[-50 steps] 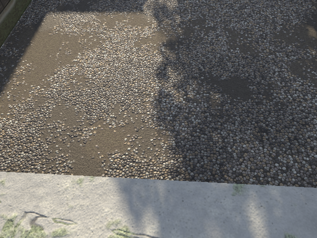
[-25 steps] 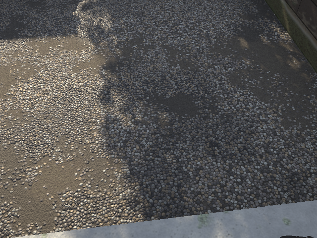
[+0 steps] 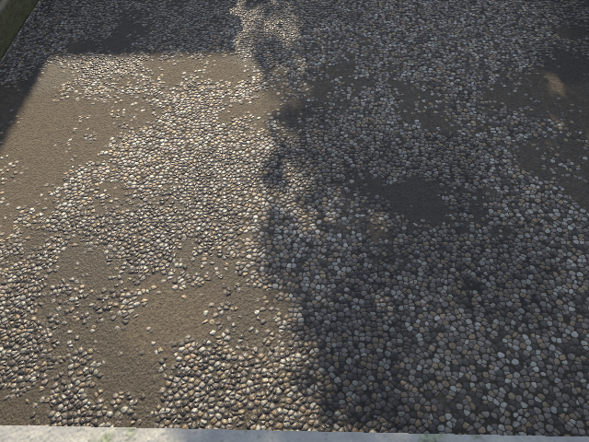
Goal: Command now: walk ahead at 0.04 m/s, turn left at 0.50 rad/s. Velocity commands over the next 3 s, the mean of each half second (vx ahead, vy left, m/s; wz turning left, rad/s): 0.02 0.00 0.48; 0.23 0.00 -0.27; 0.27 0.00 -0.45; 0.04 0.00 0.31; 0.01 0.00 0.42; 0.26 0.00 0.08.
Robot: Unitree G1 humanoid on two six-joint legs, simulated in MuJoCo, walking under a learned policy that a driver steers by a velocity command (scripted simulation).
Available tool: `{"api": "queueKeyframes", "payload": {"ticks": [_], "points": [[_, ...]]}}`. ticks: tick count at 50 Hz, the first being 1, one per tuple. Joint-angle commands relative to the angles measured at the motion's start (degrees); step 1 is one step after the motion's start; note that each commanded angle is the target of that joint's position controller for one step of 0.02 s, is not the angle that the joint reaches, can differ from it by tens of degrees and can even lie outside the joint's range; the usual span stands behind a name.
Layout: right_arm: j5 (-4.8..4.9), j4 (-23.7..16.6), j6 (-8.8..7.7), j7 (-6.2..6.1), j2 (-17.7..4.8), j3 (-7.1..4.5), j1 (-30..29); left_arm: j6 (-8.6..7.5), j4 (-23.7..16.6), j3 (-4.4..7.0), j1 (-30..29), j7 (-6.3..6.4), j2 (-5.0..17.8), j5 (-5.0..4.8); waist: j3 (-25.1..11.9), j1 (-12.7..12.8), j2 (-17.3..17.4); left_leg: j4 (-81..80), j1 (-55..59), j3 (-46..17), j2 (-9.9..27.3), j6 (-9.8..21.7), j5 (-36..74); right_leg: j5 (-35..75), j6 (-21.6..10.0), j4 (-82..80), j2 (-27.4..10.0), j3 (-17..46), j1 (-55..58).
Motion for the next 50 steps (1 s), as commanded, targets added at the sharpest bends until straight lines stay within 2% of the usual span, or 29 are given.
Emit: {"api": "queueKeyframes", "payload": {"ticks": [1,4,7,12,13,14,15,16,17,19,20,22,27,30,32,34,35,36,37,38,39,41,42,43,45,47,48,49,50], "points": [[0.69,-2.78,0.84,0.10,-3.08,-1.18,3.18,-0.13,-3.80,2.21,-1.72,0.27,7.09,0.06,-4.57,-0.33,-9.88,7.51,-6.04,0.91,1.63,-2.24,3.45,30.49,-11.94,-6.54,-12.55,7.98,8.00],[0.19,-5.42,1.11,0.74,-1.40,0.10,-0.57,0.58,-3.17,2.72,-0.62,0.95,7.64,-0.33,-5.77,1.31,-10.48,-2.74,-6.59,2.74,4.01,-3.07,5.20,29.20,-13.09,-5.30,-14.08,7.02,12.71],[-0.33,-7.48,0.77,1.99,-0.35,1.37,-2.35,1.24,-2.93,3.80,-0.65,1.17,10.03,-0.80,-7.14,2.44,-10.84,-12.23,-1.30,5.66,6.51,-2.25,3.91,28.59,-13.60,-4.41,-15.90,5.92,10.95],[-0.08,-7.59,0.21,3.49,-1.82,0.89,1.82,1.73,-2.83,4.24,-3.02,1.26,11.19,-2.82,-7.58,0.48,-10.93,-27.99,9.05,10.84,5.75,2.13,11.62,19.18,-10.79,-1.16,-16.98,4.11,5.02],[-0.41,-6.54,-0.15,3.51,-1.49,0.71,4.95,1.86,-2.37,4.08,-3.41,1.42,10.64,-3.50,-8.03,-1.19,-9.24,-35.03,14.27,11.84,4.36,4.11,18.28,12.39,-8.04,1.81,-15.48,2.17,1.92],[-1.22,-6.42,-0.59,3.04,-4.21,-0.18,6.84,1.99,-1.58,3.69,-1.15,1.42,8.74,-3.08,-7.41,-1.22,-1.59,-40.80,20.18,3.88,7.43,6.86,30.06,0.26,-2.73,10.97,-11.25,-1.94,-5.05],[-2.01,-7.81,-0.82,2.46,-12.41,-1.92,7.67,1.86,-4.55,2.39,-2.00,1.33,4.67,-0.57,-6.60,0.95,18.65,-41.69,24.94,-20.08,23.12,16.24,53.88,-26.49,3.71,32.35,-1.78,-6.51,-20.99],[-4.61,-8.72,-2.08,3.85,-12.24,-1.46,8.41,1.13,-6.08,3.05,-7.50,1.92,7.60,-1.98,-9.39,-3.96,14.23,-48.08,19.33,-27.61,28.46,26.60,46.29,-28.92,3.93,41.82,2.01,3.01,-24.16],[-4.74,-8.22,-2.95,4.11,-10.05,-0.76,5.28,1.48,-5.12,3.85,-8.04,2.41,9.59,-3.45,-5.23,-1.89,7.86,-48.74,17.27,-22.05,25.92,24.84,36.51,-23.34,3.36,45.44,0.53,4.45,-25.56],[-2.76,-8.69,-3.08,3.46,-4.80,0.95,-0.20,2.69,-1.94,4.35,-4.29,3.18,9.73,-1.99,-3.73,0.75,2.68,-45.39,16.44,-14.04,19.94,18.43,32.61,-14.62,3.61,45.37,-0.93,4.83,-24.54],[-2.51,-8.85,-2.77,3.06,-3.55,1.58,-2.07,3.13,-0.98,4.37,-1.96,2.98,9.08,-1.26,-4.63,2.00,3.34,-44.16,15.08,-11.04,18.01,17.66,36.47,-11.68,4.29,46.01,-0.41,4.43,-21.60],[-2.91,-8.31,-2.67,2.54,-1.97,2.48,-1.15,3.42,-0.39,4.17,-0.03,2.59,8.04,-2.03,-6.84,2.43,4.18,-43.72,14.71,-8.68,16.52,17.96,39.12,-8.03,5.27,47.54,0.96,3.59,-17.39],[-3.35,-5.05,-3.02,2.22,1.67,4.10,0.52,3.89,0.71,2.01,0.22,2.14,4.25,-1.99,-6.64,1.02,5.28,-43.54,16.82,-5.11,15.23,16.92,28.10,-7.74,6.04,25.51,-1.39,4.64,-10.20],[-3.84,-2.81,-3.23,2.46,0.31,3.46,1.64,3.58,1.22,1.62,1.14,0.93,5.09,-2.75,-5.14,-0.67,7.84,-46.78,11.69,-7.17,16.17,17.08,10.90,-12.21,5.46,13.22,-1.80,2.20,-1.66],[-3.01,-3.01,-3.52,2.40,-1.06,3.01,-1.25,3.00,1.52,1.34,2.45,0.89,5.90,-3.26,-2.41,0.37,6.82,-49.77,7.37,-9.56,16.44,15.46,-5.31,-6.20,3.68,4.10,-0.94,-0.19,2.81],[-2.08,-2.45,-4.12,1.86,-2.05,2.59,-1.50,2.05,2.40,0.95,5.99,0.93,6.28,-2.06,-1.09,1.00,3.19,-48.26,4.88,-8.53,14.19,12.39,-11.33,-4.03,0.84,1.12,-0.48,-0.41,5.55],[-1.99,-3.37,-4.35,1.64,-2.14,2.24,-2.71,1.56,2.48,0.83,7.55,0.76,7.27,-1.64,-0.38,0.17,-0.63,-43.15,4.68,-5.91,11.70,11.19,-9.08,-5.19,-1.27,1.93,-1.28,1.48,3.27],[-1.78,-4.60,-4.56,1.54,-1.36,2.13,-3.32,0.89,2.69,1.81,7.91,0.82,9.83,-2.32,1.39,-0.30,-7.90,-39.28,5.07,1.89,6.52,8.43,-6.75,-19.78,-5.60,-4.15,-3.22,9.62,-3.52],[-1.39,-5.26,-5.43,1.51,-0.92,1.94,-6.28,0.38,1.87,2.00,8.47,0.86,10.40,-2.40,3.79,0.89,-12.29,-29.78,4.71,6.79,3.81,6.09,0.34,-28.66,-8.77,-12.76,-7.18,18.63,-6.21],[-1.17,-6.35,-6.51,1.88,0.27,1.96,-8.60,0.06,1.43,1.94,8.93,1.04,10.99,-2.13,5.30,1.42,-16.05,-24.81,0.83,8.79,1.41,4.97,6.37,-30.21,-11.06,-19.02,-11.54,28.69,-3.69],[-1.25,-6.68,-7.50,2.47,0.83,1.93,-9.55,-0.12,0.89,1.88,9.38,1.36,10.96,-1.97,5.81,1.83,-16.64,-23.23,-3.68,6.36,1.63,5.08,4.65,-25.81,-12.26,-19.80,-12.96,32.78,0.71],[-1.46,-7.09,-9.19,4.35,1.29,1.86,-9.94,-0.56,0.08,1.84,11.83,1.85,9.52,-2.12,1.94,2.38,-13.73,-19.65,-9.98,2.90,4.31,5.27,2.16,-13.35,-12.35,-15.31,-13.93,32.55,10.96],[-1.35,-6.85,-9.76,5.07,1.22,1.91,-9.29,-0.16,-1.04,2.18,11.41,1.98,9.56,-2.59,0.28,2.10,-12.71,-23.48,-8.87,2.94,4.82,5.10,2.37,-10.27,-11.34,-13.48,-12.09,29.55,12.63],[-0.92,-6.70,-10.09,5.62,1.77,2.08,-9.60,0.34,-2.43,2.19,9.85,2.06,9.16,-2.86,-0.89,1.83,-11.79,-29.34,-3.84,3.89,4.57,4.86,5.00,-8.85,-10.02,-12.74,-9.92,26.50,10.99],[-1.33,-5.65,-10.18,6.11,1.31,1.72,-7.44,1.62,-4.88,2.65,7.10,2.23,10.38,-3.29,-3.19,0.01,-12.23,-37.02,8.47,6.95,2.13,3.86,17.62,-3.35,-8.59,-11.14,-6.78,23.41,4.85],[-2.07,-3.89,-9.58,5.88,-0.20,0.93,-0.61,2.12,-7.19,2.18,5.79,2.13,8.03,-3.59,-5.93,-3.23,-10.28,-40.04,22.63,6.85,3.74,3.59,24.11,-3.69,-5.82,-5.59,-3.92,21.45,-3.84],[-2.48,-2.66,-9.13,5.61,-1.97,0.45,6.47,2.03,-8.64,1.14,4.97,1.85,4.43,-3.10,-9.47,-5.79,-4.61,-39.94,32.23,0.63,10.22,5.23,24.17,-12.28,-3.45,3.57,-0.60,18.36,-11.19],[-5.28,-2.64,-6.87,4.37,-9.42,-0.59,11.99,1.47,-10.19,2.31,5.98,0.90,5.45,-1.12,-10.62,-6.22,14.43,-46.85,37.60,-16.09,21.66,9.23,7.36,-21.34,-1.81,18.74,7.57,6.49,-24.26],[-4.75,-2.69,-5.77,3.90,-8.10,-0.65,13.10,1.44,-10.38,2.93,3.56,0.94,8.42,0.48,-4.42,-7.33,11.82,-48.55,33.46,-23.37,26.23,12.69,8.12,-20.50,-1.94,26.82,5.36,6.73,-31.72]]}}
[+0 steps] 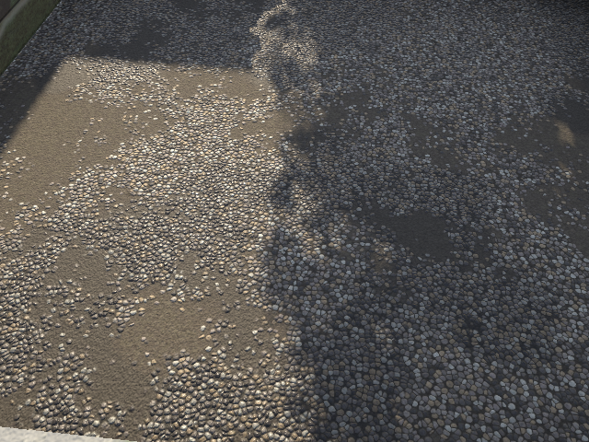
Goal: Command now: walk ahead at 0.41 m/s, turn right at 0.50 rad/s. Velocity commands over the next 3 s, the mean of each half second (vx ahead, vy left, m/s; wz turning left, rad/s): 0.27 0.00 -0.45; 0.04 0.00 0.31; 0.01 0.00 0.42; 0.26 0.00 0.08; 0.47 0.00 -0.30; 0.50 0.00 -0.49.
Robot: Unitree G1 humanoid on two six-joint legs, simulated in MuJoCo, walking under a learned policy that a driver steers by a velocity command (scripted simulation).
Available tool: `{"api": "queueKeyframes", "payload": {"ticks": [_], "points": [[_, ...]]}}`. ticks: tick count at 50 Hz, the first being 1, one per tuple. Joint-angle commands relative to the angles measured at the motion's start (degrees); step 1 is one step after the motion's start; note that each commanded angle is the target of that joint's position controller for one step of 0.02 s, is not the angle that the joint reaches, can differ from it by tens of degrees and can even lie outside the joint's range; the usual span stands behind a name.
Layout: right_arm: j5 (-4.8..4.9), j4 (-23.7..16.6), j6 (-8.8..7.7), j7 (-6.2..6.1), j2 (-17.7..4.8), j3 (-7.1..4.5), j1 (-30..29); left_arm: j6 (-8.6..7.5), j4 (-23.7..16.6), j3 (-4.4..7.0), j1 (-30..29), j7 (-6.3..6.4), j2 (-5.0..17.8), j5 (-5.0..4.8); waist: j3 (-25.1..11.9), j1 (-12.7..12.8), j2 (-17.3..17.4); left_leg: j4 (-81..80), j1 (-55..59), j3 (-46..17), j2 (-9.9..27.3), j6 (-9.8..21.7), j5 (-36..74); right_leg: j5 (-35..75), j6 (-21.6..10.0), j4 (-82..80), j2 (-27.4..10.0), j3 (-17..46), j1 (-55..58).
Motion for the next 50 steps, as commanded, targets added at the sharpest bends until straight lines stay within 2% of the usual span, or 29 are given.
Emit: {"api": "queueKeyframes", "payload": {"ticks": [1,2,4,7,10,13,14,15,16,17,18,19,20,21,22,24,26,29,33,34,35,37,38,40,42,44,46,48,50], "points": [[-1.42,-0.45,2.15,-1.64,-7.43,-1.78,15.36,-1.81,-8.43,1.81,-10.61,-1.04,5.30,2.73,2.54,-7.67,9.28,-12.57,21.06,-28.82,22.22,9.11,-3.77,-2.95,-2.58,21.21,0.66,-0.88,-34.65],[-1.71,-0.97,2.05,-2.19,-6.28,-1.28,13.97,-2.24,-7.61,1.46,-9.60,-1.60,3.78,2.30,2.10,-5.55,7.26,-11.43,19.03,-24.58,21.13,8.70,3.46,-0.29,-2.68,24.61,-0.36,-0.96,-33.77],[-1.16,-1.42,1.24,-2.83,-5.59,-0.56,11.42,-1.98,-6.60,1.27,-7.44,-2.74,3.31,1.99,-0.08,-2.35,8.53,-10.83,15.32,-17.19,18.62,8.16,12.58,3.19,-1.80,28.51,-1.95,-3.52,-30.71],[-0.88,-0.74,0.47,-2.63,-5.81,-0.12,11.86,-0.64,-6.79,1.11,-9.98,-3.37,3.75,2.19,1.63,-1.13,9.11,-11.27,8.01,-9.60,17.63,8.25,20.19,10.16,-0.89,27.71,-1.83,-5.33,-27.94],[-0.53,-1.05,1.22,-2.99,-6.39,-0.07,11.02,-0.34,-7.32,-0.03,-14.48,-4.20,1.96,1.94,3.79,-1.03,7.86,-7.73,1.87,-1.12,16.00,6.32,27.44,15.08,-1.31,15.97,-2.05,-10.55,-21.36],[-0.57,-1.79,1.90,-2.96,-8.71,-0.83,11.30,-0.25,-6.71,-0.23,-14.48,-4.38,1.55,1.13,1.15,-0.91,9.51,-1.82,-2.21,2.53,15.21,4.03,30.35,13.63,-2.65,8.00,0.64,-16.40,-9.47],[-0.27,-2.26,1.85,-3.05,-8.99,-0.90,10.79,-0.21,-5.83,-0.04,-12.87,-4.04,2.12,0.93,-0.45,-0.34,9.13,1.57,-2.16,3.04,14.88,3.14,33.14,13.77,-3.53,5.18,2.30,-17.17,-4.97],[0.71,-2.74,2.07,-2.88,-9.34,-1.07,9.65,-0.25,-3.36,0.46,-5.66,-3.61,2.77,0.64,-3.44,2.97,8.27,10.28,-3.04,4.49,13.12,1.80,35.99,14.30,-4.61,-1.79,4.04,-16.01,3.71],[1.45,-3.15,2.08,-2.45,-9.08,-0.99,9.91,-0.83,-1.40,1.26,0.52,-3.06,4.49,0.96,-7.00,6.15,4.12,23.29,-6.78,7.05,10.00,-0.65,26.50,20.04,-6.14,-8.91,3.52,-12.62,13.20],[1.57,-4.92,2.44,-2.01,-1.95,0.61,13.07,-1.54,-3.20,1.97,-0.31,-2.21,10.50,1.38,-11.17,2.98,-11.10,44.82,-17.02,7.17,4.53,-3.02,-20.80,39.24,-10.39,-11.38,-16.28,11.59,20.74],[1.05,-6.49,3.55,-2.52,-5.33,-0.19,14.90,-1.00,-3.61,3.08,1.38,-2.21,15.32,-1.02,-19.52,4.42,-12.99,52.47,-24.07,-2.10,0.19,-3.83,-21.73,49.02,-18.02,-16.53,-25.52,29.76,26.04],[0.55,-6.36,4.38,-3.15,-8.00,-0.59,10.50,-0.47,-2.30,3.06,0.03,-1.62,13.26,-1.60,-16.34,5.56,-9.41,52.60,-26.90,-4.74,1.97,-4.17,-17.27,32.59,-19.30,-20.04,-24.45,28.79,20.94],[0.71,-6.34,4.94,-3.55,-8.19,-0.58,7.39,-0.35,-1.40,1.34,-3.25,-1.19,8.25,-0.72,-7.11,3.14,-5.91,50.06,-27.58,-3.83,3.71,-3.97,-13.74,25.53,-17.15,-20.91,-21.51,22.99,12.30],[0.37,-5.47,5.57,-3.78,-6.41,-0.18,6.58,-0.62,-1.39,-0.34,-7.03,-1.20,3.61,0.27,-3.59,0.35,-2.56,44.37,-22.96,-4.33,5.41,-4.17,-11.13,24.81,-13.93,-21.02,-17.94,17.54,4.84],[0.11,-4.33,6.69,-3.70,-5.00,-0.04,8.24,-1.02,-1.18,-1.04,-8.98,-1.29,2.06,0.84,-2.54,-1.69,-3.52,39.53,-17.77,-4.00,5.97,-4.57,-10.70,26.54,-11.94,-21.65,-14.87,13.04,-0.23],[0.61,-0.64,8.81,-2.99,-3.52,-0.09,12.43,-2.28,0.58,-1.85,-8.78,-1.94,0.88,1.81,-3.79,-3.36,-3.39,34.28,-8.39,-3.38,4.63,-4.23,-9.91,27.54,-10.15,-23.00,-12.10,6.62,-5.24],[1.24,0.89,9.61,-2.36,-2.08,0.22,12.23,-3.25,2.06,-2.10,-8.15,-2.40,0.84,1.87,-2.89,-3.87,-2.81,26.96,-4.54,-3.87,3.85,-3.28,-9.22,22.90,-8.58,-24.74,-10.90,3.31,-7.00],[1.21,0.17,9.89,-2.11,-1.69,0.69,6.58,-3.42,1.59,-1.85,-10.36,-2.43,1.80,1.22,-0.42,-2.63,-4.28,17.00,-1.96,-2.86,2.33,-2.06,-7.98,8.45,-6.74,-27.38,-9.56,0.96,-8.59],[1.00,-2.41,9.17,-1.87,-2.97,0.42,2.20,-1.86,0.26,-1.13,-10.44,-1.64,3.44,0.73,0.04,-0.34,-4.52,11.37,-3.61,-1.23,0.83,-1.11,-10.89,3.86,-8.87,-25.83,-12.80,3.44,-4.32],[2.09,-2.92,8.51,-2.85,-2.94,1.22,3.48,-1.33,0.92,-0.70,-11.28,-0.94,4.34,1.29,1.87,-0.96,-4.19,9.58,-4.53,-5.19,4.98,-0.86,-10.73,-1.93,-10.57,-27.01,-16.02,9.00,-2.51],[2.08,-3.02,7.83,-3.29,-2.95,1.39,4.03,-1.19,1.02,-0.39,-11.41,-0.51,4.50,0.61,1.90,-1.25,-2.45,6.32,-4.00,-4.33,5.05,-0.31,-10.82,-3.07,-10.41,-26.76,-16.78,9.40,-1.70],[0.99,-3.71,6.98,-3.36,-3.40,1.72,5.06,-0.81,1.88,0.21,-11.34,-0.21,5.20,-0.36,1.31,-1.64,-1.11,-2.45,-0.65,-3.64,4.93,0.97,-1.43,1.14,-7.82,-24.49,-14.35,5.39,-0.39],[0.42,-4.37,6.79,-3.40,-5.75,1.22,4.72,-0.96,1.91,0.54,-10.82,-0.23,5.47,-0.17,1.40,-0.76,1.04,-1.90,-1.44,-7.02,5.55,1.90,1.45,4.46,-5.89,-23.25,-11.50,1.57,-0.42],[0.78,-6.02,6.94,-3.31,-7.61,0.59,4.31,-1.38,0.34,0.32,-12.85,-0.54,3.35,0.75,1.90,0.06,9.78,-9.94,-7.38,-17.71,9.47,5.32,-4.84,6.95,-2.00,-14.11,-4.58,-8.85,2.73],[0.86,-8.70,7.18,-3.25,-9.49,-0.06,2.33,-1.95,-0.68,0.42,-15.23,-0.93,3.22,1.01,3.63,-0.05,12.91,-14.65,-5.80,-24.88,11.83,7.80,-2.55,9.70,-0.21,-7.39,-0.79,-11.42,-0.74],[1.08,-9.73,7.17,-3.62,-9.91,-0.57,4.25,-2.69,-1.70,0.36,-17.50,-1.83,3.78,1.39,0.76,-2.34,12.53,-11.61,6.84,-28.62,14.25,10.85,12.46,1.49,0.45,-0.90,-0.62,-8.18,-12.29],[1.00,-10.33,7.16,-3.80,-9.89,-0.75,6.30,-3.34,-2.07,0.34,-19.35,-2.81,4.39,1.03,-3.41,-3.37,7.51,-6.57,15.44,-29.84,16.31,13.64,30.14,-4.17,1.44,8.15,-1.08,-4.14,-19.24],[1.45,-10.89,7.76,-3.51,-10.24,-1.08,6.19,-3.36,-1.64,0.35,-19.19,-2.99,5.06,0.33,-5.66,-3.16,5.07,-3.94,17.46,-28.44,15.01,13.17,37.65,-3.57,3.12,10.11,-1.65,-3.22,-19.47],[1.85,-11.28,8.89,-2.98,-10.83,-1.56,5.21,-3.17,-1.31,0.05,-19.28,-3.01,4.87,-0.35,-5.62,-2.93,6.04,-3.43,15.20,-27.07,12.30,11.13,38.10,-0.46,4.10,6.14,-1.14,-4.09,-15.52]]}}
Over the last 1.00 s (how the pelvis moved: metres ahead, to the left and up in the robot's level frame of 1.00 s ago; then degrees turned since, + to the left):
0.02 0.04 -0.01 2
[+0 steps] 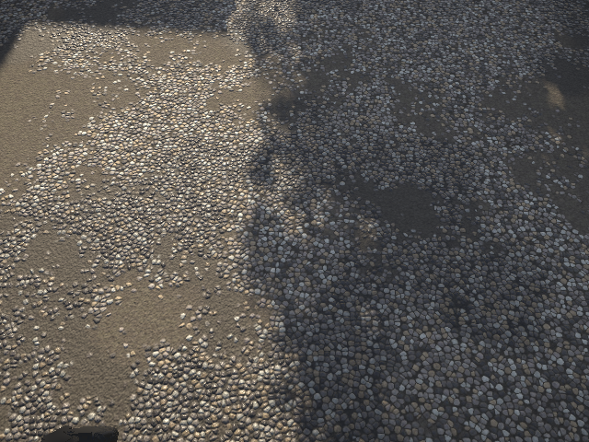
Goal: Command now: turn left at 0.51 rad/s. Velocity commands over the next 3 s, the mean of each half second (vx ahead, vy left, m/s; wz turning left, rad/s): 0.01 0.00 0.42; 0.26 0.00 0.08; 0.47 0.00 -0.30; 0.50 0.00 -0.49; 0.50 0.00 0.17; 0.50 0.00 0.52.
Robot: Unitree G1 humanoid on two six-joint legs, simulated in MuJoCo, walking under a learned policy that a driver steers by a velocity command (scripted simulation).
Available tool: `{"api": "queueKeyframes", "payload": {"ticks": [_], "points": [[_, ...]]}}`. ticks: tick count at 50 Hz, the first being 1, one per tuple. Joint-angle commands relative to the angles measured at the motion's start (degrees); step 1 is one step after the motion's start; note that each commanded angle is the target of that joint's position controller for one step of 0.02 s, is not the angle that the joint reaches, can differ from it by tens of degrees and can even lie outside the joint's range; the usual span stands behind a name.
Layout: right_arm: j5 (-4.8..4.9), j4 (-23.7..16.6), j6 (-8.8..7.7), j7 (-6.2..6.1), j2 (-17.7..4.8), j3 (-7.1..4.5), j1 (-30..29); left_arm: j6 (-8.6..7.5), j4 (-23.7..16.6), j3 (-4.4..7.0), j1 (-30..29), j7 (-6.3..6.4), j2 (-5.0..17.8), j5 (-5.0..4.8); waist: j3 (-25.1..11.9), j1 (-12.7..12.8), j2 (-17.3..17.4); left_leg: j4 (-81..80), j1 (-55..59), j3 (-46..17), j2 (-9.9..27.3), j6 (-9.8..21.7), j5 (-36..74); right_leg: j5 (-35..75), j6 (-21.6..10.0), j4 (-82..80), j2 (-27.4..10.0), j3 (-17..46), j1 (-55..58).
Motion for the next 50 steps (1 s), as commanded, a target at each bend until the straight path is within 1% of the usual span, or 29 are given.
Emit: {"api": "queueKeyframes", "payload": {"ticks": [1,5,7,8,9,10,11,12,14,18,21,23,24,26,27,28,29,30,33,37,39,40,41,42,43,44,45,47,50], "points": [[0.61,-4.38,0.73,0.23,-9.86,-3.39,0.16,-0.81,-3.96,0.21,-1.46,-0.33,2.80,-0.79,-10.72,-0.37,5.38,-3.31,15.77,-18.12,13.91,10.09,35.12,1.62,1.64,-1.84,-0.57,1.46,-4.88],[1.70,-5.26,1.06,0.10,-10.85,-4.16,-2.22,-0.52,-4.13,0.40,-0.36,-0.69,3.33,-0.67,-11.06,0.16,8.19,-5.49,11.57,-21.92,11.70,8.11,21.19,5.47,0.56,-11.17,0.48,0.92,2.08],[2.62,-5.69,0.79,0.01,-10.12,-3.98,-4.48,-0.95,-3.25,0.58,2.47,-0.81,2.95,0.19,-11.75,2.04,7.76,-5.75,8.06,-22.94,10.13,5.84,9.46,13.84,-0.79,-21.34,-0.39,0.00,9.35],[2.44,-5.84,0.45,0.01,-9.14,-3.69,-4.07,-1.06,-3.10,0.87,3.80,-0.84,4.07,0.86,-12.57,2.21,6.37,-4.71,3.34,-21.77,8.61,3.79,0.37,20.20,-2.36,-22.91,-4.37,1.43,15.95],[1.87,-6.46,0.10,0.07,-6.70,-3.05,-4.07,-0.80,-3.87,1.55,3.29,-1.10,8.15,2.17,-11.52,1.26,-3.54,2.35,-5.01,-14.02,2.43,0.65,-13.64,27.34,-7.04,-24.70,-13.30,10.90,19.42],[2.01,-7.00,-0.61,-0.06,-7.54,-3.33,-2.99,-0.30,-3.79,2.46,3.60,-1.27,11.28,3.29,-9.53,0.74,-17.11,13.76,-9.45,-4.55,-2.52,-2.18,-23.63,33.10,-14.09,-29.75,-22.54,21.14,16.88],[1.55,-5.32,-1.22,-0.22,-11.21,-4.81,-1.63,-0.12,-4.96,2.33,2.40,-0.95,9.70,3.12,-8.23,1.22,-13.14,27.16,-11.99,-3.69,-1.59,-4.68,-25.42,35.68,-17.64,-29.44,-25.35,23.08,15.77],[1.78,-3.46,-1.31,-0.38,-12.34,-5.54,-0.84,0.07,-5.64,1.56,1.55,-0.59,7.72,2.72,-7.41,0.26,-8.26,35.16,-12.70,-3.23,-1.04,-5.85,-23.74,36.37,-17.28,-28.32,-23.29,19.09,14.74],[1.45,-0.58,-0.31,-1.24,-10.11,-5.31,1.42,0.22,-5.51,0.77,0.49,0.08,5.46,1.40,-6.27,-0.52,-5.11,41.99,-14.95,-3.65,-0.33,-6.98,-18.92,32.96,-15.08,-27.07,-19.46,13.91,15.40],[2.29,-0.72,-0.10,-0.66,-5.15,-3.29,-0.73,1.54,-3.87,0.29,2.37,0.76,4.16,1.56,-5.29,0.88,-7.77,32.65,-12.99,0.06,1.10,-9.04,-14.71,24.40,-14.60,-27.97,-14.11,8.06,16.06],[0.75,-0.19,-0.29,-0.01,-2.01,-1.34,-1.44,1.98,-2.65,0.65,4.55,0.88,4.88,0.71,-5.77,2.79,-10.60,13.40,-4.81,3.95,4.32,-7.76,-16.71,17.56,-14.36,-28.16,-13.71,7.75,14.72],[0.60,0.79,-1.13,0.33,-3.07,-1.24,-0.44,2.23,-1.22,1.28,7.46,1.32,6.63,-0.29,-5.95,3.99,-11.92,3.59,-0.93,6.26,4.30,-6.75,-15.07,16.28,-14.49,-27.84,-14.53,9.88,14.60],[0.44,1.95,-1.53,0.37,-3.62,-1.33,1.65,2.32,-0.79,1.19,7.45,1.57,6.69,-0.91,-6.25,3.02,-11.08,-3.16,2.93,7.10,4.12,-5.84,-7.89,16.29,-13.72,-27.59,-14.81,10.52,13.20],[-0.64,3.17,-2.10,0.41,-3.86,-0.91,4.58,1.15,0.55,0.45,8.92,1.62,5.02,-1.58,-7.93,1.47,-8.51,-10.71,13.02,5.35,4.91,-3.37,5.13,18.13,-9.48,-27.12,-13.38,8.76,8.49],[-1.04,2.70,-2.22,0.36,-7.81,-1.57,4.70,0.12,0.25,-0.08,8.53,1.39,3.40,-0.71,-9.61,2.57,-2.28,-7.46,14.62,-0.32,9.89,-1.49,13.28,13.83,-5.50,-23.46,-9.42,4.13,6.75],[-1.53,3.64,-2.53,0.76,-7.12,-1.23,2.99,-0.53,-0.23,-1.36,8.79,1.02,-0.39,0.36,-10.10,4.22,9.43,-11.58,6.32,-4.01,11.77,1.43,-2.08,6.55,-1.78,-21.69,-4.89,-2.25,11.02],[-1.94,1.84,-1.77,1.75,-6.89,-1.55,-1.44,0.53,-0.94,-0.91,5.58,-0.37,1.22,0.42,-7.71,1.57,10.50,-16.38,4.31,-6.69,10.79,2.45,-20.17,5.97,-0.97,-17.37,-2.04,-6.37,7.49],[-1.94,1.79,-1.15,2.07,-7.85,-1.91,-1.10,1.04,-1.40,-0.62,4.27,-1.09,1.97,0.63,-4.55,0.85,10.82,-19.16,3.47,-9.46,12.25,3.95,-29.03,5.09,-1.10,-13.84,-0.53,-8.09,3.77],[-1.96,2.97,-0.94,1.41,-6.33,-1.79,2.67,0.73,-2.49,-0.66,4.18,-1.38,1.37,0.90,-1.90,-1.09,12.53,-19.01,5.87,-12.60,14.50,7.54,-23.61,2.09,-2.40,-5.20,-1.66,-6.36,-4.00],[-1.88,4.77,-1.74,-0.15,-4.52,-1.75,4.14,-1.13,-2.55,-1.26,6.74,-0.58,-0.26,0.88,-3.79,-0.03,7.99,-13.63,8.60,-11.50,15.49,9.53,-9.91,0.62,-4.30,-8.40,-2.59,-5.12,-3.42],[0.06,4.17,-2.03,-0.32,-4.38,-1.87,0.09,-1.17,-0.29,-1.48,13.61,-0.21,-1.84,1.24,-5.51,4.13,6.87,-9.78,-1.48,-7.16,11.85,6.54,-9.08,11.16,-5.36,-18.37,-0.66,-7.32,13.18],[0.18,3.45,-2.32,-0.35,-1.89,-1.39,-2.13,-1.24,0.89,-1.03,17.75,0.18,-0.43,1.62,-5.04,6.12,3.28,-3.35,-10.41,-4.29,8.24,4.16,-13.18,10.16,-5.50,-20.89,-3.65,-1.70,22.79],[0.04,0.86,-2.53,-0.17,1.59,-0.49,-5.39,-1.19,0.68,0.43,21.24,0.47,6.09,1.47,-4.95,8.00,-9.77,10.91,-19.81,3.87,1.37,1.07,-15.13,-1.03,-7.20,-28.88,-14.22,15.02,26.81],[-1.31,-0.69,-2.51,-0.38,-2.86,-1.61,-6.46,-0.64,2.22,2.28,25.35,0.18,10.82,-0.16,-1.27,9.19,-13.89,16.75,-27.35,5.25,-0.09,0.11,-17.28,0.40,-10.36,-33.17,-22.29,27.37,24.34],[-1.60,-0.11,-2.70,-0.32,-4.04,-2.28,-6.40,-0.71,2.05,1.59,24.23,0.33,8.41,-0.08,1.16,7.82,-9.21,22.85,-29.53,1.30,1.77,-0.04,-14.20,4.72,-13.02,-32.33,-22.84,27.59,23.08],[-1.57,0.75,-2.93,0.02,-3.34,-2.25,-5.16,-1.13,1.32,0.71,21.25,0.38,5.52,0.49,0.81,5.64,-6.90,25.99,-28.64,0.51,2.38,-0.67,-11.86,8.10,-13.90,-31.13,-21.17,23.91,21.07],[-1.60,1.52,-3.03,0.43,-3.22,-2.41,-3.36,-1.49,0.58,0.13,18.38,0.44,3.55,1.03,-0.95,3.44,-6.25,27.07,-26.85,0.84,3.19,-1.24,-9.62,9.05,-13.17,-30.85,-18.93,19.87,20.18],[-1.60,2.69,-2.82,0.87,-2.84,-2.46,-1.75,-2.29,0.12,-0.35,15.55,0.33,1.95,0.89,-2.78,1.58,-7.09,26.34,-22.28,2.52,3.52,-2.47,-5.00,17.72,-11.97,-30.96,-15.67,12.77,16.82],[-1.32,3.53,-1.75,0.85,-0.70,-1.71,-1.10,-2.60,-0.67,-1.02,13.04,-0.56,0.67,-0.18,-5.16,0.01,-7.74,21.30,-13.94,5.13,3.40,-3.46,1.80,41.69,-9.54,-26.68,-12.04,2.87,12.80]]}}
Over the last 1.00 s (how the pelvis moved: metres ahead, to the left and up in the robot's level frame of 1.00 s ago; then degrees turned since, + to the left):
0.12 -0.02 0.00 1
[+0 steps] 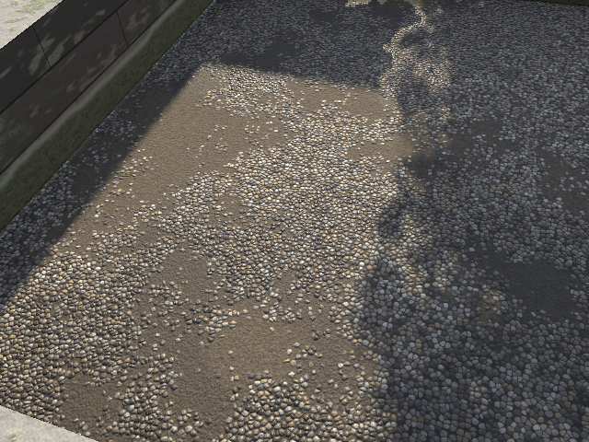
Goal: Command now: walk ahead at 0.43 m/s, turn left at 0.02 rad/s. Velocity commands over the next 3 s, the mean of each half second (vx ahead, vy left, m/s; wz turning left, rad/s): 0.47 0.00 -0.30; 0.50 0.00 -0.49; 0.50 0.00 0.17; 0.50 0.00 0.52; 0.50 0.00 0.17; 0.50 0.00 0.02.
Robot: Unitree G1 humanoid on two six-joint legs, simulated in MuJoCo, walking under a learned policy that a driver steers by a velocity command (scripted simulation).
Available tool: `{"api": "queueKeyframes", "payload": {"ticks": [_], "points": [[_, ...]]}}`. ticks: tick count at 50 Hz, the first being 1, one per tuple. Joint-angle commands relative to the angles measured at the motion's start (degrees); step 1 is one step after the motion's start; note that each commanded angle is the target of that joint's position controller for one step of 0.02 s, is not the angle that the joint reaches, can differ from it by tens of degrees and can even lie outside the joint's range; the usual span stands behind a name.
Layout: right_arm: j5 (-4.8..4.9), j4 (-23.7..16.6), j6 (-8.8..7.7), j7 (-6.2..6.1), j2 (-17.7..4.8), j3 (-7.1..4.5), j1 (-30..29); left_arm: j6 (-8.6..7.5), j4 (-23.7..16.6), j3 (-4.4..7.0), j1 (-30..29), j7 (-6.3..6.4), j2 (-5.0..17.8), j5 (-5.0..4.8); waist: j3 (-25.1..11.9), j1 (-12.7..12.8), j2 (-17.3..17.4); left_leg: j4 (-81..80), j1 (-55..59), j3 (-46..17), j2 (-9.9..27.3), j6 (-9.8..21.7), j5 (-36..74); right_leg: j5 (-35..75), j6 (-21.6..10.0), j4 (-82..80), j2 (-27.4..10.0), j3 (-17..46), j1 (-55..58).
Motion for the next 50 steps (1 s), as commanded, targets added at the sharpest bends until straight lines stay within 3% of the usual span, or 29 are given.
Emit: {"api": "queueKeyframes", "payload": {"ticks": [1,6,7,8,9,10,11,12,14,19,22,25,26,27,28,29,30,31,33,34,35,39,41,42,43,44,45,46,50], "points": [[-0.17,-3.50,0.10,0.18,-1.34,0.10,-1.44,-1.38,-4.98,1.21,-4.93,-0.57,6.16,-0.68,0.11,-2.56,-10.21,-4.36,1.11,2.38,1.28,-0.72,6.20,33.03,-4.23,-7.01,-11.10,7.65,-1.12],[-0.58,-6.03,-0.68,0.64,-1.24,1.18,-6.95,0.18,-5.13,2.23,-1.25,-0.09,9.23,-0.93,0.19,0.92,-8.57,-14.24,9.10,7.93,0.53,1.02,4.47,20.61,-6.70,-4.57,-11.86,12.98,-3.97],[-0.43,-5.57,-1.45,0.49,-1.06,1.13,-4.78,0.78,-5.61,2.14,-2.52,0.48,9.27,-0.81,0.33,-0.62,-7.95,-16.98,12.42,7.50,0.42,1.27,4.79,18.81,-6.49,-2.45,-11.36,13.98,-4.88],[-1.32,-4.33,-2.52,0.18,-0.86,1.33,1.04,1.69,-5.87,1.81,-3.83,1.08,8.42,-0.28,0.41,-2.93,-6.97,-21.92,17.11,6.57,0.83,2.37,5.49,17.20,-5.46,1.22,-9.94,13.68,-6.35],[-2.30,-2.81,-3.48,-0.31,-3.03,0.69,7.62,1.91,-6.95,1.63,-4.45,1.33,7.41,-0.47,-2.39,-4.96,-2.86,-21.75,26.84,2.55,4.04,3.95,12.13,14.63,-3.68,9.92,-6.60,12.88,-11.20],[-2.69,-3.45,-4.43,-0.47,-7.44,-0.10,14.30,1.59,-8.73,1.01,-3.27,1.43,4.16,-1.15,-9.02,-7.08,7.49,-22.47,37.24,-10.69,17.06,8.34,23.33,-4.77,-1.07,28.95,0.95,7.61,-18.64],[0.19,-1.82,-3.99,-0.47,-11.52,-1.87,14.74,2.33,-9.20,1.89,-1.96,1.77,5.90,-0.57,-9.38,-7.61,15.88,-29.87,33.25,-24.75,25.63,14.39,20.25,-19.96,0.93,40.61,6.45,6.49,-27.32],[0.89,-3.74,-4.05,-0.52,-8.49,-1.04,11.09,2.67,-8.85,3.02,-4.74,2.02,9.03,0.47,-5.52,-6.36,6.83,-31.34,26.84,-23.31,25.28,14.50,14.46,-16.14,1.78,46.24,4.27,11.82,-28.12],[-0.65,-6.26,-4.56,-0.64,-3.16,0.84,1.61,3.28,-10.00,2.97,-9.14,1.60,7.17,0.16,-2.50,-2.34,4.26,-32.30,17.32,-13.26,21.27,12.08,15.26,-9.56,3.71,48.24,2.08,11.02,-25.96],[-0.87,-6.80,-6.87,0.35,-2.95,1.24,-4.14,6.62,-9.18,2.56,-9.23,1.16,6.01,0.40,-3.74,2.48,4.89,-32.48,9.12,2.26,17.00,9.97,29.02,-1.94,5.95,37.89,1.00,7.63,-14.31],[-1.44,-5.96,-6.14,0.59,-4.38,0.77,-2.42,6.90,-10.38,1.05,-13.85,0.33,4.84,1.26,-3.64,0.23,5.39,-29.05,11.96,6.90,15.74,8.68,25.15,-5.45,4.42,22.13,-0.06,3.04,-10.60],[-1.25,-6.48,-4.37,0.18,-5.95,-0.21,-2.39,6.99,-11.77,0.19,-15.47,-0.48,4.85,0.64,-6.31,-0.25,5.38,-28.05,13.22,5.35,16.80,7.30,6.94,-4.90,1.76,13.91,-0.02,0.43,-5.37],[-0.55,-7.11,-3.74,-0.11,-5.27,-0.10,-4.23,6.65,-11.19,-0.22,-13.28,-0.69,3.78,0.89,-7.03,1.50,2.88,-25.59,9.83,6.42,15.84,5.14,-1.25,-1.68,0.49,7.95,0.51,-0.08,0.99],[-0.38,-7.70,-2.82,-0.45,-2.98,0.43,-4.50,6.18,-10.27,-0.31,-9.81,-0.81,3.78,1.26,-6.33,2.77,-3.67,-16.83,3.71,9.84,12.16,1.86,-6.13,-5.85,-1.34,2.84,-1.33,6.18,6.68],[0.27,-12.85,-1.96,-0.73,-0.08,1.77,-9.82,6.18,-10.46,1.82,-7.38,-0.27,12.12,0.52,-2.21,5.48,-22.03,-4.76,-11.79,13.42,2.32,-2.02,-15.64,-6.70,-7.10,-4.86,-12.90,28.83,6.16],[-0.53,-15.64,-1.84,-0.92,-5.97,0.50,-15.83,6.30,-10.91,3.74,-6.04,0.27,16.18,-0.61,0.35,8.37,-18.99,-0.41,-18.63,4.61,0.48,-3.00,-18.02,-1.68,-11.10,-8.31,-16.09,39.75,5.22],[0.33,-14.88,-1.84,-0.77,-6.37,0.11,-15.03,6.19,-11.13,3.56,-7.91,1.00,15.42,-0.08,0.53,6.11,-17.69,5.19,-20.41,1.52,1.03,-4.05,-15.50,-0.78,-12.61,-8.16,-16.43,39.58,5.43],[0.14,-13.77,-2.11,-0.79,-7.09,-0.03,-11.93,5.74,-12.19,2.67,-11.88,1.73,13.16,0.04,1.46,2.11,-13.17,6.49,-16.74,1.17,1.55,-5.04,-8.48,9.73,-11.30,-6.77,-15.63,33.69,-0.23],[-0.98,-13.46,-1.99,-0.32,-3.75,0.94,-10.08,4.43,-13.96,1.08,-19.30,1.95,8.90,0.40,-1.30,-2.20,-12.25,1.39,-3.51,2.76,0.64,-5.86,-1.29,16.61,-6.37,-5.27,-7.80,24.53,-8.52],[-2.51,-12.50,-1.22,-0.13,-2.19,1.52,-8.61,4.18,-14.45,0.49,-21.57,1.57,8.04,1.07,-3.04,-3.15,-11.79,2.03,0.85,3.77,-0.42,-5.64,-1.22,21.78,-5.83,-4.29,-6.36,22.62,-9.91],[-2.89,-12.14,-0.53,-0.11,-1.84,1.71,-7.97,4.01,-14.46,0.30,-21.79,1.23,7.62,1.13,-3.85,-3.29,-10.68,0.67,3.05,3.88,-0.70,-5.48,-1.72,24.16,-5.54,-3.50,-5.56,21.81,-9.75],[-0.76,-12.09,-0.27,0.44,-1.19,2.57,-9.10,3.51,-13.14,1.86,-19.23,0.95,10.34,0.18,-5.57,-1.65,-8.83,-12.87,12.73,3.80,-1.26,-1.94,-2.48,7.52,-5.94,-3.90,-5.92,25.36,-7.54],[-0.84,-11.02,-0.99,0.52,1.90,3.51,-6.37,4.33,-13.26,1.92,-19.66,1.18,9.58,-0.96,-4.53,-2.62,-5.77,-24.47,22.85,4.01,0.30,-0.29,2.36,-1.49,-4.11,-3.00,-5.08,27.70,-11.34],[-1.74,-10.48,-1.41,0.27,2.37,3.75,-3.23,4.22,-13.20,1.40,-18.67,1.33,7.55,-1.68,-6.27,-3.02,-1.88,-25.00,31.81,0.79,4.63,1.21,0.52,-7.14,-2.22,1.41,-3.93,26.34,-16.57],[-2.05,-10.52,-1.83,0.42,-2.09,2.52,-3.75,3.89,-14.28,0.44,-16.76,1.03,4.39,-2.80,-7.99,-1.66,9.54,-26.10,37.48,-8.74,11.09,3.63,-5.24,-12.03,0.32,8.13,2.17,18.47,-23.83],[-1.44,-10.41,-1.73,0.78,-4.99,1.38,-1.60,3.54,-15.14,0.96,-20.92,1.15,7.03,-2.04,-3.49,-6.00,12.96,-34.00,32.25,-19.21,16.17,5.71,-12.10,-11.58,1.91,12.31,4.25,13.85,-28.34],[-1.35,-10.86,-2.12,0.59,-4.77,1.80,-3.09,3.26,-15.49,1.46,-24.43,1.17,9.07,-0.75,1.66,-5.21,7.52,-35.11,25.64,-20.52,18.40,7.77,-3.79,-8.72,3.31,14.53,3.80,14.51,-27.72],[-1.14,-11.08,-2.45,0.63,-3.63,2.29,-4.51,2.96,-14.71,1.47,-23.67,1.00,8.64,-0.40,0.39,-3.81,4.93,-35.07,22.51,-18.84,17.62,8.44,-0.89,-6.60,4.03,14.40,2.53,13.25,-23.00],[-0.02,-11.62,-2.93,0.93,-1.75,3.61,-11.24,3.07,-12.55,-0.03,-20.55,-0.99,4.36,1.09,-3.00,0.58,5.70,-34.30,12.49,-7.74,10.27,5.17,-0.93,2.80,4.08,9.10,2.36,6.92,-3.10]]}}
Over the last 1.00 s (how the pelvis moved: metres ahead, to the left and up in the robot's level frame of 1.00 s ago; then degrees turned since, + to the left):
0.02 -0.02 0.00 13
